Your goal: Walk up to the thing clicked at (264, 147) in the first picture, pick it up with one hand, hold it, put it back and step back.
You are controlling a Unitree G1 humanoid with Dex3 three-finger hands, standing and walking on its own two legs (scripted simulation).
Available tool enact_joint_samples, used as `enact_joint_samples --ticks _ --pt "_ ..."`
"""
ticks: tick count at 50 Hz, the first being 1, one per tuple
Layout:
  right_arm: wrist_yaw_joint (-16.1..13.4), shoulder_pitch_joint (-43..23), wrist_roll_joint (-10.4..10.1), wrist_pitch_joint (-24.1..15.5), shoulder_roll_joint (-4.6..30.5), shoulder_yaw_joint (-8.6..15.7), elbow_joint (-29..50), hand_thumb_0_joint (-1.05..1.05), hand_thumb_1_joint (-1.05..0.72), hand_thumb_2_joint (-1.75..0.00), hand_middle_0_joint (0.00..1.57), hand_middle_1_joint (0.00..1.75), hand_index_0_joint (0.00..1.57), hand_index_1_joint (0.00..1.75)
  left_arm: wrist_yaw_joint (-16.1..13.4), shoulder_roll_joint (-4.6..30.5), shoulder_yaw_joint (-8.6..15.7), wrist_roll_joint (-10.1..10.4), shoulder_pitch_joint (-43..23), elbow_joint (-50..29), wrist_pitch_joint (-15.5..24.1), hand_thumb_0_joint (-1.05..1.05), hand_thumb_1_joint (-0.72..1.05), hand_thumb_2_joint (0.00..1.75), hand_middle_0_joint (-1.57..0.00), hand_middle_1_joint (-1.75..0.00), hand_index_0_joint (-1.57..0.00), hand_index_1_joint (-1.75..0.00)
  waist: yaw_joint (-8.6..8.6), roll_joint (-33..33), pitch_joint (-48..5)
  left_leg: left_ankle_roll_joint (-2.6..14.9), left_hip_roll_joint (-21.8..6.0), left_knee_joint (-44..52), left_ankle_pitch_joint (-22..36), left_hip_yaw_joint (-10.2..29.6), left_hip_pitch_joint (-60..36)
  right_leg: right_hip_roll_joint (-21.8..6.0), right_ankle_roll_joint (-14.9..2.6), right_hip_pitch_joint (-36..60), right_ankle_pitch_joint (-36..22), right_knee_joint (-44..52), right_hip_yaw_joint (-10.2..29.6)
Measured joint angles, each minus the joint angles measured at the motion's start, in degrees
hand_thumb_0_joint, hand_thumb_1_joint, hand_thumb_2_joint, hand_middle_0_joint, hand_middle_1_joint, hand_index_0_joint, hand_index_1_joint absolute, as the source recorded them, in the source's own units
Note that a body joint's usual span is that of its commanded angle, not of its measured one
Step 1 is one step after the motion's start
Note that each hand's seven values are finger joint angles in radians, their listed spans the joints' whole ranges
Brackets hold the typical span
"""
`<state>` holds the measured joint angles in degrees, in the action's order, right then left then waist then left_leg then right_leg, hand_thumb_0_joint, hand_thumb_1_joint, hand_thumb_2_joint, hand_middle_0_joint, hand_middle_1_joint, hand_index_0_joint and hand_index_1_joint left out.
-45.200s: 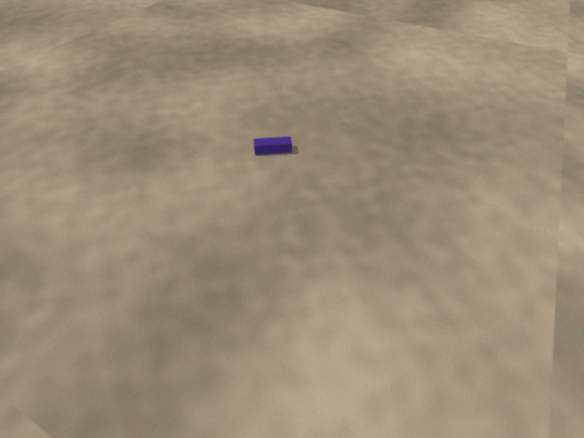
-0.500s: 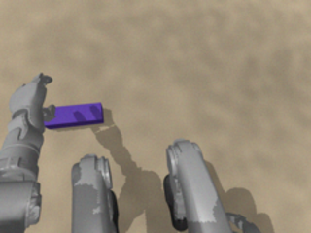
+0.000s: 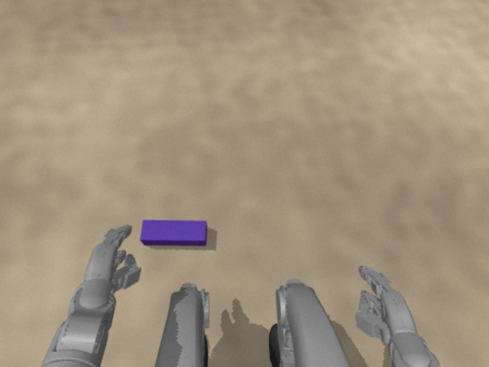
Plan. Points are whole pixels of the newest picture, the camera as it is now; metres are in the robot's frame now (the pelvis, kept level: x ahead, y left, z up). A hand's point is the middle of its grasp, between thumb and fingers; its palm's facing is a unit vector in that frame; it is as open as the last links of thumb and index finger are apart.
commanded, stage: home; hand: left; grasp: from above
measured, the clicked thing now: (175, 233) +0.50 +0.20 -0.54
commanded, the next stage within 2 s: none
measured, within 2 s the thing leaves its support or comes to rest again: neither
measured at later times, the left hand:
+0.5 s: hand (90, 291) +0.23 +0.19 +0.09, palm faces +0.09 -0.97 -0.21, open 7.4 cm
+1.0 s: hand (80, 307) +0.22 +0.19 +0.09, palm faces +0.09 -0.98 -0.20, open 7.4 cm
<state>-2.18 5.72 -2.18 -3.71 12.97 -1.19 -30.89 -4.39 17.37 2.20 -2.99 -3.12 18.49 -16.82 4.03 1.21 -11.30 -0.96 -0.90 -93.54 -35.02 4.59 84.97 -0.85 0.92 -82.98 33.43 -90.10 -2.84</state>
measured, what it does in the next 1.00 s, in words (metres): rises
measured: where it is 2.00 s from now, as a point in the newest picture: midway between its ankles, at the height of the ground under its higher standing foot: outside the picture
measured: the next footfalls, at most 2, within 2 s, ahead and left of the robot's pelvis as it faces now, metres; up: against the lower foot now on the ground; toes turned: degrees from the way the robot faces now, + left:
none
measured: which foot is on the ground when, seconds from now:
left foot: down 0.00-1.00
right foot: down 0.00-1.00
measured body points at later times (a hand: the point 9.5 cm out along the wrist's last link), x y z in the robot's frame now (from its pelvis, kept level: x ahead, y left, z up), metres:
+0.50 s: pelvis +0.07 +0.00 +0.14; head +0.09 +0.01 +0.59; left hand +0.23 +0.24 +0.10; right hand +0.23 -0.24 +0.07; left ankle +0.07 +0.12 -0.54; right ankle +0.07 -0.13 -0.54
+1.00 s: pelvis +0.06 +0.00 +0.14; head +0.08 +0.01 +0.59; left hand +0.21 +0.24 +0.11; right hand +0.24 -0.23 +0.08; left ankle +0.07 +0.12 -0.54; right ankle +0.07 -0.13 -0.54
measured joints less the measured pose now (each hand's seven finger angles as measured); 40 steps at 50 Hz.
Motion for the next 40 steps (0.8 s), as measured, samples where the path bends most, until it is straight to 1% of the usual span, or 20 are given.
enact_joint_samples --ticks 2,5,8,11,17,22,25,30,36,40 --pt "-0.9 0.8 -0.2 -0.4 -0.6 -0.6 -0.1 0.01 -0.90 -0.90 0.20 0.30 0.20 0.30 -0.3 -0.9 0.4 1.9 2.2 -2.0 -1.4 0.01 0.90 0.90 -0.21 -0.30 -0.21 -0.30 -0.09 0.0 0.2 -0.06 -0.2 3.0 0.5 0.0 -3.7 0.1 -0.07 3.7 -0.5 3.1 -0.1" --pt "-2.2 2.4 -0.3 -1.2 -1.4 -1.5 -0.4 0.01 -0.90 -0.90 0.20 0.30 0.20 0.30 -0.5 -2.1 0.9 4.1 5.7 -4.8 -3.2 0.01 0.90 0.90 -0.20 -0.30 -0.21 -0.30 -0.13 0.1 0.4 -0.11 -0.4 7.8 1.2 -0.1 -9.4 0.3 -0.17 9.4 -1.3 7.9 -0.2" --pt "-3.7 4.3 -0.2 -2.1 -1.8 -2.1 -0.5 0.01 -0.90 -0.90 0.20 0.30 0.21 0.30 -0.5 -2.9 1.2 5.4 9.4 -7.7 -4.6 0.01 0.90 0.90 -0.20 -0.30 -0.21 -0.30 0.00 0.3 0.5 -0.13 -0.6 12.6 2.0 -0.1 -15.0 0.4 -0.24 15.1 -2.1 12.8 -0.4" --pt "-4.9 6.3 -0.2 -2.9 -1.9 -2.2 -0.4 0.01 -0.90 -0.90 0.20 0.30 0.21 0.30 -0.3 -3.6 1.3 6.2 13.3 -10.6 -5.7 0.01 0.90 0.90 -0.20 -0.30 -0.21 -0.30 0.17 0.6 0.6 -0.12 -0.8 17.2 2.8 -0.2 -20.6 0.5 -0.26 20.7 -3.0 17.5 -0.5" --pt "-6.7 9.9 0.2 -4.4 -1.4 -1.6 0.6 0.02 -0.90 -0.90 0.20 0.30 0.21 0.30 0.1 -4.3 0.7 6.8 21.7 -17.3 -7.2 0.01 0.90 0.90 -0.20 -0.30 -0.20 -0.30 0.16 1.0 0.9 0.03 -1.0 25.7 4.2 -0.6 -31.1 0.7 -0.18 31.3 -4.6 26.3 -0.4" --pt "-7.7 11.7 0.5 -5.5 -0.7 -0.9 1.4 0.02 -0.90 -0.90 0.20 0.30 0.20 0.30 0.7 -4.5 0.0 6.9 28.5 -23.2 -8.3 0.01 0.90 0.90 -0.20 -0.30 -0.20 -0.30 -0.37 1.4 0.4 0.22 -1.1 31.1 5.2 -0.8 -38.3 0.7 -0.02 38.7 -5.7 32.1 -0.3" --pt "-8.0 11.8 0.8 -6.2 -0.5 -0.7 1.7 0.02 -0.90 -0.90 0.20 0.30 0.20 0.30 1.2 -4.4 -0.3 6.8 31.2 -25.5 -8.9 0.01 0.90 0.90 -0.20 -0.30 -0.20 -0.30 -0.78 1.7 0.1 0.32 -1.0 33.2 5.4 -0.9 -41.4 0.7 0.09 41.8 -6.0 34.2 -0.3" --pt "-8.1 10.9 1.2 -7.3 -0.4 -0.6 2.1 0.02 -0.90 -0.90 0.20 0.30 0.20 0.30 2.3 -4.2 -0.4 6.6 33.1 -27.1 -9.7 0.01 0.90 0.90 -0.20 -0.30 -0.20 -0.30 -1.47 1.7 0.2 0.41 -0.8 34.9 5.8 -0.8 -44.3 0.4 0.21 44.9 -6.3 36.0 -0.4" --pt "-7.7 9.7 1.7 -8.5 -0.6 -0.7 2.2 0.02 -0.90 -0.90 0.20 0.30 0.20 0.30 3.3 -4.4 -0.5 6.1 32.4 -26.1 -9.8 0.01 0.90 0.90 -0.20 -0.30 -0.20 -0.30 -2.09 1.3 1.1 0.41 -0.5 35.1 6.0 -0.7 -45.2 0.2 0.25 45.8 -6.3 36.1 -0.6" --pt "-7.5 9.4 1.9 -8.8 -0.7 -0.9 2.0 0.02 -0.90 -0.90 0.20 0.30 0.21 0.30 3.4 -4.4 -0.6 5.9 32.0 -25.9 -9.6 0.01 0.90 0.90 -0.20 -0.30 -0.20 -0.30 -2.26 1.1 1.7 0.39 -0.5 35.0 6.1 -0.6 -45.2 0.2 0.24 45.9 -6.4 36.0 -0.7"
